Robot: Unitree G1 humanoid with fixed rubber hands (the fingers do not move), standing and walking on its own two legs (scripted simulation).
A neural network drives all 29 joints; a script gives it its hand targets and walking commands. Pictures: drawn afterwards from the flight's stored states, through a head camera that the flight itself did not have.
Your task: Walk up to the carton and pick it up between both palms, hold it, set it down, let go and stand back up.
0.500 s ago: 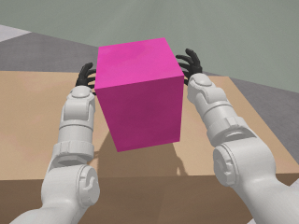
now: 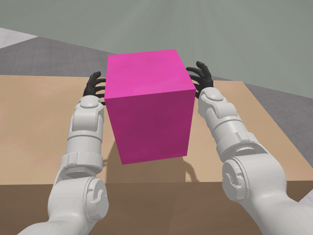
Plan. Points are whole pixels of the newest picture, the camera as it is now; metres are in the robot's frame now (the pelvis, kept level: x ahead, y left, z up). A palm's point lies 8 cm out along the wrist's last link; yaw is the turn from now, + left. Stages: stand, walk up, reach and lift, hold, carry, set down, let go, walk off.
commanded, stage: set down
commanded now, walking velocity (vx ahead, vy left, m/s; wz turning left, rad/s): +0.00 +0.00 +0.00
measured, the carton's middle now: (148, 107) +0.45 +0.04 +0.14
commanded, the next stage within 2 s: none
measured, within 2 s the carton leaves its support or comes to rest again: rests again in 0.98 s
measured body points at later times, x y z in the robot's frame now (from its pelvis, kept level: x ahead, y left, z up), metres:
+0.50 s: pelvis +0.00 +0.00 +0.00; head -0.03 +0.02 +0.45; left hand +0.41 +0.18 +0.18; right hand +0.44 -0.11 +0.21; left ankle +0.01 +0.12 -0.75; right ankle -0.01 -0.10 -0.75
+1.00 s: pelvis +0.00 +0.00 +0.00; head -0.03 +0.02 +0.45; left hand +0.40 +0.17 +0.18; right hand +0.43 -0.12 +0.19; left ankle +0.01 +0.12 -0.75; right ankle -0.01 -0.10 -0.75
